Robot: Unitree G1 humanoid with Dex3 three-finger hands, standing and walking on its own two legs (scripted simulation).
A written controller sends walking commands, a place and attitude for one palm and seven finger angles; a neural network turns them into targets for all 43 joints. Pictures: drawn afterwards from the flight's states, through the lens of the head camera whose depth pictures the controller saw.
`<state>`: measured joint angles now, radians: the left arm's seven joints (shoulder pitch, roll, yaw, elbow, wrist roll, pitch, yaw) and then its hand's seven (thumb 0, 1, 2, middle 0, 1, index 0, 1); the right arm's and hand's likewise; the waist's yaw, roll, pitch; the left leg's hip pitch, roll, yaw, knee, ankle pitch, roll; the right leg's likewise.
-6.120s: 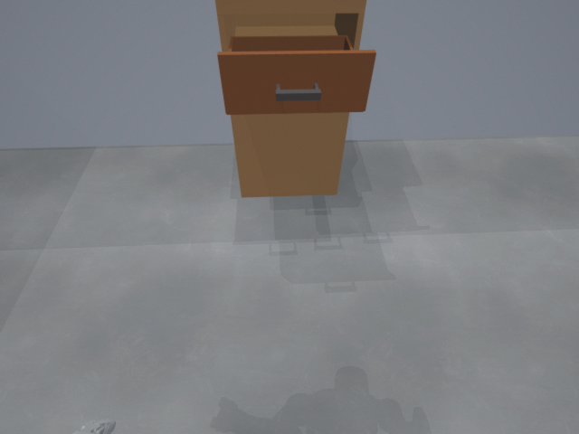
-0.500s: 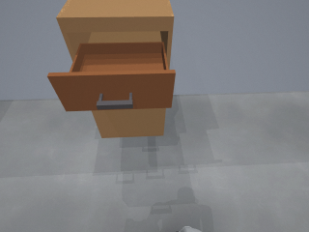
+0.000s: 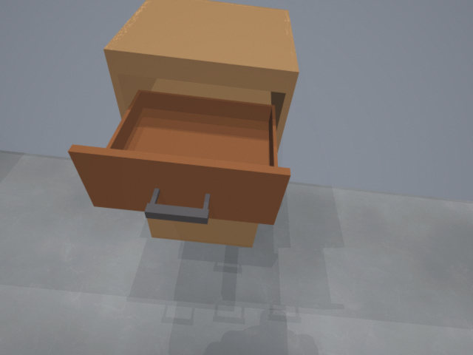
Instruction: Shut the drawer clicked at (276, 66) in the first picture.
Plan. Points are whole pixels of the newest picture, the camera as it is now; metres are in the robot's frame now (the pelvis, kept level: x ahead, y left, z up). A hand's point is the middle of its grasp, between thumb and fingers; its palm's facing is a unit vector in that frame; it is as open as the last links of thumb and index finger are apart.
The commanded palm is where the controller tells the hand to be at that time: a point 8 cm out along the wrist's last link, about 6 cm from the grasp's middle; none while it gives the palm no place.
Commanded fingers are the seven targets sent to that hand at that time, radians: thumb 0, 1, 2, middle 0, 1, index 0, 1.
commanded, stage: take the last steps up to it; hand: left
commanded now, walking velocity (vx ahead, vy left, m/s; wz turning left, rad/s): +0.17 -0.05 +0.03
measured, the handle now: (179, 204) +0.40 +0.16 -0.02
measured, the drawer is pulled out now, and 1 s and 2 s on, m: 0.29 0.29 0.29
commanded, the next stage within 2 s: come to a stop and stand still in 0.10 s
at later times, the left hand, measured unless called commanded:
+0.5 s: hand out of the picture +0.15 +0.13 -0.16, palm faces +0.04 -0.96 -0.26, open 7.3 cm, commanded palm none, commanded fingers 0.00 0.90 0.90 -0.20 -0.30 -0.20 -0.30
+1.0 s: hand out of the picture +0.03 +0.16 -0.17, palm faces +0.09 -0.98 -0.19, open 7.4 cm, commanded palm none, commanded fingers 0.00 0.90 0.90 -0.20 -0.30 -0.20 -0.30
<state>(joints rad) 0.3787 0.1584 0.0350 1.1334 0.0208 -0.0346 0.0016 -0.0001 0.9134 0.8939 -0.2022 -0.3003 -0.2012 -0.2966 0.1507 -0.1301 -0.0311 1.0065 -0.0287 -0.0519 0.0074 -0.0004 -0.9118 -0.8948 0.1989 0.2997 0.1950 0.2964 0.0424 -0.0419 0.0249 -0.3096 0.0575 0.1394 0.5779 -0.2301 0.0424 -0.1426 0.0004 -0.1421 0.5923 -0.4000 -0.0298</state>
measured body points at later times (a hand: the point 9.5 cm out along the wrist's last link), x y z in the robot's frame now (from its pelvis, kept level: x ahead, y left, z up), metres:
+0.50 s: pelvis +0.09 -0.06 +0.00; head +0.11 -0.09 +0.45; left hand +0.15 +0.18 -0.14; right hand +0.07 -0.27 -0.17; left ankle +0.04 +0.07 -0.70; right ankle +0.15 -0.16 -0.73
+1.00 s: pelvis +0.04 -0.02 +0.02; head +0.04 -0.01 +0.46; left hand +0.03 +0.22 -0.15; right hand +0.04 -0.24 -0.14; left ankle +0.02 +0.09 -0.73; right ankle +0.02 -0.14 -0.68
